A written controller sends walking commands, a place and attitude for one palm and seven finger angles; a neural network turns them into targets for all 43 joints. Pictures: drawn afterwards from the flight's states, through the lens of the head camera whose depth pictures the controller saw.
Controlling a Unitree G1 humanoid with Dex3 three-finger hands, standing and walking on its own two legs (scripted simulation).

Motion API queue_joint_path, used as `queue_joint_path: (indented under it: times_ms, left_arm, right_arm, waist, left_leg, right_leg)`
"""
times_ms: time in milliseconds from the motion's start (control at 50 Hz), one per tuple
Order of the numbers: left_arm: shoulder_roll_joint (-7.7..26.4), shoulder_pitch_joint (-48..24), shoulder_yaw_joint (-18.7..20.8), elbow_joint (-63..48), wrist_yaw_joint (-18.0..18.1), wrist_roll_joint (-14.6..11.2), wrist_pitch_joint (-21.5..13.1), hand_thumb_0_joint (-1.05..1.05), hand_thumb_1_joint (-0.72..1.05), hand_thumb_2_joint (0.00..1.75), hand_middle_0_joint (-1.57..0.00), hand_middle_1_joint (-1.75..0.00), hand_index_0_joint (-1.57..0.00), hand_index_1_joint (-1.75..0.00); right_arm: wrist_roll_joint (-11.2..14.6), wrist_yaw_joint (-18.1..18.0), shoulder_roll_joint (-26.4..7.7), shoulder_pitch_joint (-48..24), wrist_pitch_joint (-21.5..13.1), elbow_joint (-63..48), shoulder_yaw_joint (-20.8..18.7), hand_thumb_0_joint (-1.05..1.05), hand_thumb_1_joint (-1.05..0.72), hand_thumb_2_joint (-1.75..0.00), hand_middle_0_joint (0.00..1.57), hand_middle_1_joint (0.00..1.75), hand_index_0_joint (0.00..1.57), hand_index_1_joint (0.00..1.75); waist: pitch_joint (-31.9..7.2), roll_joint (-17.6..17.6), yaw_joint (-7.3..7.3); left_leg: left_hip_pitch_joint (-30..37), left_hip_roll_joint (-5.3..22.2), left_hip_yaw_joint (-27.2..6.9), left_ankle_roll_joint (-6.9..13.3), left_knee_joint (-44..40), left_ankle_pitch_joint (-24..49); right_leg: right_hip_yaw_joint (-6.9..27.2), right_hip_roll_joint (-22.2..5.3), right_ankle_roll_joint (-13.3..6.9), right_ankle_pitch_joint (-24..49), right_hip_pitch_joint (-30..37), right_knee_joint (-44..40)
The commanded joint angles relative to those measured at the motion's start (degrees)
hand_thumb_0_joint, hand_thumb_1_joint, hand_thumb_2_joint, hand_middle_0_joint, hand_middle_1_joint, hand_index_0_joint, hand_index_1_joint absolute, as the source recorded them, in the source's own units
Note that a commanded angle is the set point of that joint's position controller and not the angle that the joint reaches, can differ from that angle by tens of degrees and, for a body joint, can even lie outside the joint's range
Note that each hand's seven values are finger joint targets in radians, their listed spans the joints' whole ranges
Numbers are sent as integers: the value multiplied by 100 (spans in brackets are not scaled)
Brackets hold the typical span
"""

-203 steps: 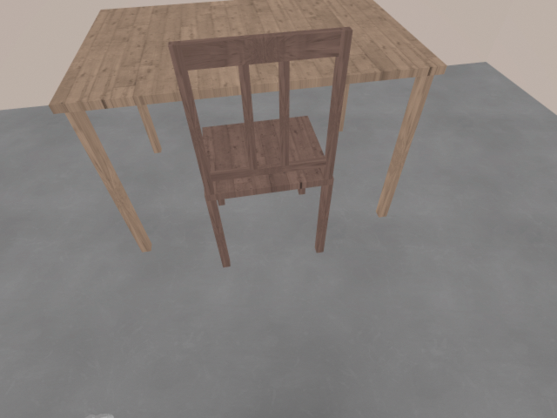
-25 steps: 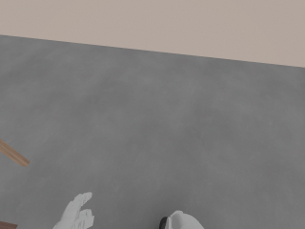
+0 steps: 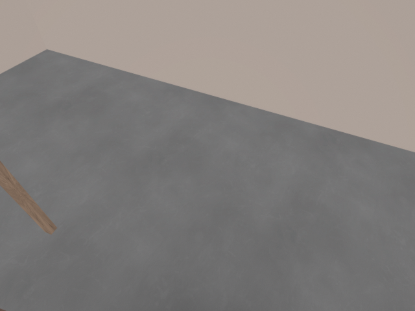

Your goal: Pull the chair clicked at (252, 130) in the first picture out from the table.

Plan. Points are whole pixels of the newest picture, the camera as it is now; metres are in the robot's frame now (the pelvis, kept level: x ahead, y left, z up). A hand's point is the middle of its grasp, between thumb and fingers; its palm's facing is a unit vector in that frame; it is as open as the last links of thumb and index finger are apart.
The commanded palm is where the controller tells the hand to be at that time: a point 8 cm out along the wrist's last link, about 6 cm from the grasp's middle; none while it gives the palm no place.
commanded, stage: turn to face it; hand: left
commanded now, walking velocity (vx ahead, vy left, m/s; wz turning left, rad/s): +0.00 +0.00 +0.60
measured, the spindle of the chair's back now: out of the picture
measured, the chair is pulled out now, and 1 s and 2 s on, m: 0.00 0.00 0.00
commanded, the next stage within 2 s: none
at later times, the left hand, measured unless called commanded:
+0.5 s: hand out of the picture +0.08 +0.19 -0.14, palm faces +0.28 -0.92 -0.29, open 7.4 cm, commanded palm none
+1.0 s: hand out of the picture -0.07 +0.22 -0.16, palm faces +0.56 -0.78 -0.27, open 7.4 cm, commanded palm none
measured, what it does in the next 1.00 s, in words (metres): steps on the spot, turning left: right foot, then left foot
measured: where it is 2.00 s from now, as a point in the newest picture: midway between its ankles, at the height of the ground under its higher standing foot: outside the picture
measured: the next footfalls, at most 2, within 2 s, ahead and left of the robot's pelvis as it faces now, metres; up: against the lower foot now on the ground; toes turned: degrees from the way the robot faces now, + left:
right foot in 0.44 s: +0.09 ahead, -0.16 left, +0.00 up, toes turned +11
left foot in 0.78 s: -0.01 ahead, +0.11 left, +0.00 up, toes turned +32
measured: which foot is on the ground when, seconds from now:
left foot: down 0.00-0.42, up 0.44-0.76, down 0.78-1.00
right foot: down 0.00-0.00, up 0.02-0.42, down 0.44-0.78, up 0.80-1.00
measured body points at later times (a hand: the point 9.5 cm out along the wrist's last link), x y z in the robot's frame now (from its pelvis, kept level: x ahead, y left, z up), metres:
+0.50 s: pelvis +0.01 -0.04 +0.00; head +0.04 -0.05 +0.45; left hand +0.06 +0.24 -0.12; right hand +0.14 -0.29 -0.15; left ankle +0.00 +0.09 -0.70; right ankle +0.05 -0.17 -0.73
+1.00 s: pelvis +0.00 -0.01 +0.01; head +0.03 +0.03 +0.45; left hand -0.10 +0.26 -0.14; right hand +0.22 -0.17 -0.12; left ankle -0.04 +0.08 -0.73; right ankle +0.07 -0.15 -0.66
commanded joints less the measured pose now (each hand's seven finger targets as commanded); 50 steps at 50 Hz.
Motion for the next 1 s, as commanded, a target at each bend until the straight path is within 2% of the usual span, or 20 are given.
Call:
queue_joint_path:
  times_ms: [0,60,120,240,320,360,380,400,420,440,520,640,700,720,740,760,800,840,880,980]
  left_arm:
    - [663,-243,177,-614,80,12,33,0,90,90,-20,-30,-20,-30]
    - [628,-252,243,-583,26,3,64,0,90,90,-20,-30,-20,-30]
    - [636,-158,264,-578,6,-7,130,0,90,90,-20,-30,-20,-30]
    - [680,-607,276,-901,26,-26,185,0,90,90,-20,-30,-20,-30]
    - [741,-509,257,-1051,39,-62,132,0,90,90,-20,-30,-20,-30]
    - [836,-142,279,-1025,61,-80,71,0,90,90,-20,-30,-20,-30]
    - [1043,71,322,-1021,90,-61,7,0,90,90,-20,-30,-20,-30]
    - [1644,166,430,-1047,141,46,-46,0,90,90,-20,-30,-20,-30]
    - [1929,22,433,-1202,123,35,-9,0,90,90,-20,-30,-20,-30]
    - [1695,-150,421,-1281,141,25,-8,0,90,90,-20,-30,-20,-30]
    - [1252,-805,258,-1440,117,62,-18,0,90,90,-20,-30,-20,-30]
    - [1674,-198,345,-1288,78,87,56,0,90,90,-20,-30,-20,-30]
    - [1717,-272,386,-1278,54,49,110,0,90,90,-20,-30,-20,-30]
    - [1616,-309,382,-1275,39,7,137,0,90,90,-20,-30,-20,-30]
    - [1346,-241,347,-1416,3,-34,180,0,90,90,-20,-30,-20,-30]
    - [940,-595,222,-1713,-20,-31,182,0,90,90,-20,-30,-20,-30]
    - [984,-1080,257,-1654,27,-16,213,0,90,90,-20,-30,-20,-30]
    - [1043,-821,293,-1398,-36,-18,210,0,90,90,-20,-30,-20,-30]
    - [1056,-586,293,-1248,-59,-14,229,0,90,90,-20,-30,-20,-30]
    - [1001,-780,259,-1329,-22,-45,230,0,90,90,-20,-30,-20,-30]
  right_arm:
    - [-36,-131,-1287,883,-67,-184,-284,0,-90,-90,20,30,20,30]
    - [-18,-161,-1161,249,-114,-420,-277,0,-90,-90,20,30,20,30]
    - [10,-141,-1187,114,-132,-483,-304,0,-90,-90,20,30,20,30]
    - [-34,-101,-1376,184,-45,-558,-454,0,-90,-90,20,30,20,30]
    - [-43,-72,-1506,-28,15,-707,-543,0,-90,-90,20,30,20,30]
    - [-11,-54,-1501,-252,41,-832,-570,0,-90,-90,20,30,20,30]
    - [34,-29,-1321,-244,36,-897,-554,0,-90,-90,20,30,20,30]
    - [83,14,-876,-128,31,-1021,-486,0,-90,-90,20,30,20,30]
    - [19,14,-889,-155,38,-1156,-496,0,-90,-90,20,30,20,30]
    - [-31,31,-1011,-291,117,-1115,-532,0,-90,-90,20,30,20,30]
    - [-11,168,-921,-207,160,-971,-484,0,-90,-90,20,30,20,30]
    - [40,210,-830,-742,119,-1198,-351,0,-90,-90,20,30,20,30]
    - [34,185,-966,-364,71,-1162,-365,0,-90,-90,20,30,20,30]
    - [24,190,-1148,-90,39,-1095,-417,0,-90,-90,20,30,20,30]
    - [-19,159,-1745,313,-19,-1062,-559,0,-90,-90,20,30,20,30]
    - [-2,115,-2322,740,-22,-998,-696,0,-90,-90,20,30,20,30]
    - [-17,-16,-2057,690,-39,-865,-637,0,-90,-90,20,30,20,30]
    - [-26,-47,-1678,-100,-53,-1050,-496,0,-90,-90,20,30,20,30]
    - [-12,-53,-1573,-248,-74,-1088,-446,0,-90,-90,20,30,20,30]
    - [-24,-54,-1632,-28,-25,-979,-493,0,-90,-90,20,30,20,30]
  waist:
    - [-468,1312,-435]
    - [-356,580,-166]
    - [-346,791,-113]
    - [-212,971,-265]
    - [-373,1206,-186]
    - [-501,1037,34]
    - [-613,526,140]
    - [-621,-1111,169]
    - [-515,-1425,146]
    - [-334,-863,104]
    - [153,-1098,-211]
    - [-86,-1275,180]
    - [-348,-1168,-36]
    - [-492,-698,-202]
    - [-830,723,-433]
    - [-817,2132,-689]
    - [-678,1434,-672]
    - [-320,1168,-295]
    - [-334,1073,-192]
    - [-428,882,-313]
  left_leg:
    - [1409,2119,-2560,1391,-1309,3750]
    - [974,1533,-1876,1098,-1311,2997]
    - [727,1185,-1638,943,-1461,2518]
    - [581,1098,-2161,1012,-1435,1779]
    - [295,937,-2426,917,-1064,2159]
    - [-134,719,-2428,702,-667,1964]
    - [-645,451,-2289,439,-208,1316]
    - [-1791,-359,-1267,-77,1063,-555]
    - [-1948,-474,-879,-264,2301,-1994]
    - [-1837,-247,-1080,-217,3157,-1729]
    - [-1687,19,-579,-407,3441,-1007]
    - [-918,-133,29,-382,1468,-1167]
    - [-119,-214,196,-293,191,-426]
    - [622,-123,24,-223,-614,263]
    - [1700,923,-1422,247,-993,1566]
    - [1869,2261,-2947,1052,-1214,3702]
    - [1282,1878,-2726,1230,-1150,2697]
    - [655,1320,-2015,917,-1249,2136]
    - [603,1058,-1797,822,-1301,2156]
    - [834,1080,-2291,1006,-1320,1860]
  right_leg:
    - [952,-320,560,-1736,-1927,2825]
    - [1226,-417,630,-749,-2012,3241]
    - [1169,-380,717,-381,-1812,2952]
    - [1177,-236,778,-574,-1624,1996]
    - [1104,38,713,-514,-829,948]
    - [1037,59,692,238,22,-161]
    - [1321,-290,633,657,777,-1063]
    - [2780,-1876,180,856,1494,-1703]
    - [3326,-2899,-458,1449,854,-1703]
    - [2958,-2665,-603,1276,298,-1607]
    - [1380,-1835,-366,2131,-28,-1212]
    - [938,-1974,-368,2942,502,-761]
    - [631,-1926,-69,2748,404,-171]
    - [459,-1825,183,2321,-38,428]
    - [184,-1272,597,806,-1247,1700]
    - [380,-651,912,-2174,-2403,2892]
    - [1200,-675,758,-1516,-2538,3700]
    - [1272,-691,774,-677,-2236,3658]
    - [1214,-559,798,-419,-1984,3358]
    - [1255,-321,794,-588,-1772,2364]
